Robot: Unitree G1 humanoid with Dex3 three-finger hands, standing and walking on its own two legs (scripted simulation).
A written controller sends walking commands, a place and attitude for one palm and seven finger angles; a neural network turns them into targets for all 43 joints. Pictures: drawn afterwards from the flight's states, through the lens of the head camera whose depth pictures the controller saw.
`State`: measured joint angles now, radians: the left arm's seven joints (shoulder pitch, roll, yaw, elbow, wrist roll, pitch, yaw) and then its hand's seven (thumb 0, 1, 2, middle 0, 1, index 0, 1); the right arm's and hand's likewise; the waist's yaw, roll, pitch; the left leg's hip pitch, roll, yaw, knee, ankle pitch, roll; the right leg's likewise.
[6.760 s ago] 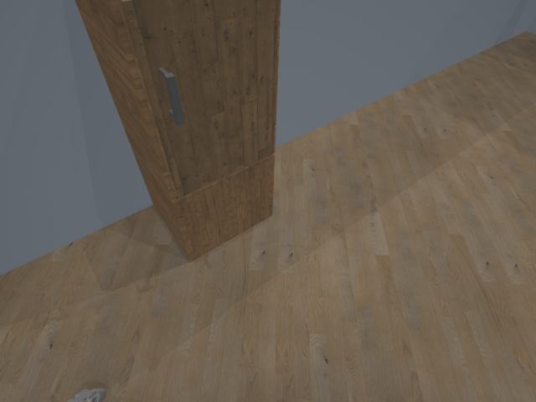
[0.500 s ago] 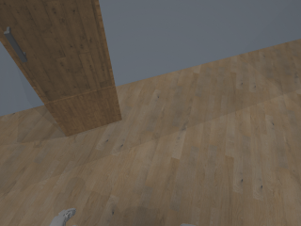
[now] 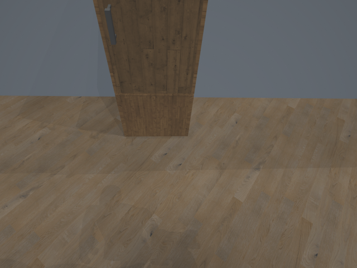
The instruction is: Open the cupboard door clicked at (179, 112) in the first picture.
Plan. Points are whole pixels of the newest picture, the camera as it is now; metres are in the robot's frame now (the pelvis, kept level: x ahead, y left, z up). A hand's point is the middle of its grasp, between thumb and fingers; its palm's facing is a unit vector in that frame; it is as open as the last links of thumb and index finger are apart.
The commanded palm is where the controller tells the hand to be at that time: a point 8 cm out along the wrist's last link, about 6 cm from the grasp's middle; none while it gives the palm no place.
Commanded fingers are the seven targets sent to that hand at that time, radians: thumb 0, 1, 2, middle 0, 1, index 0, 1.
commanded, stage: take the last steps up to it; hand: left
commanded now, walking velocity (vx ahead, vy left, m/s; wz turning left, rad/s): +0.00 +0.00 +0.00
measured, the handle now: (111, 24) +0.93 +0.35 +0.05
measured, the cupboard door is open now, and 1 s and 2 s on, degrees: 0 0 0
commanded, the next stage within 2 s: come to a stop and stand still in 1.28 s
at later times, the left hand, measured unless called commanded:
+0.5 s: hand out of the picture +0.11 +0.18 -0.15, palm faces +0.11 -0.97 -0.20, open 7.4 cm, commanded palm none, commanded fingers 0.00 0.90 0.90 -0.20 -0.30 -0.20 -0.30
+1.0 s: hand out of the picture +0.11 +0.24 -0.18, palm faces +0.20 -0.97 -0.14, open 7.4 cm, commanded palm none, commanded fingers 0.00 0.90 0.90 -0.20 -0.30 -0.20 -0.30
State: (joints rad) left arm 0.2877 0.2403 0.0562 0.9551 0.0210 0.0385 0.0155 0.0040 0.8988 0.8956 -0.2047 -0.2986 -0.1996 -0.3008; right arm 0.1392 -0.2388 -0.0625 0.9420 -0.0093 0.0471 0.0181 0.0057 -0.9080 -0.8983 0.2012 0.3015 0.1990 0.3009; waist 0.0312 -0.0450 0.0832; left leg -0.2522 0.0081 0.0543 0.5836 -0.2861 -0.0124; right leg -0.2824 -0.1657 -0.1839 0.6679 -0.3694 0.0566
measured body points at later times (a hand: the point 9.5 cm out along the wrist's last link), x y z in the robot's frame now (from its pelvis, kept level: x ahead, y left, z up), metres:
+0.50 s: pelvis +0.05 +0.00 +0.01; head +0.04 -0.02 +0.46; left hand +0.10 +0.23 -0.13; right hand +0.02 -0.24 -0.16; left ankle +0.00 +0.10 -0.70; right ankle +0.06 -0.10 -0.73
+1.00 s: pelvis +0.21 +0.09 +0.00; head +0.23 +0.11 +0.45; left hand +0.11 +0.29 -0.16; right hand +0.33 -0.12 -0.14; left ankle +0.25 +0.19 -0.72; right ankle +0.13 -0.05 -0.64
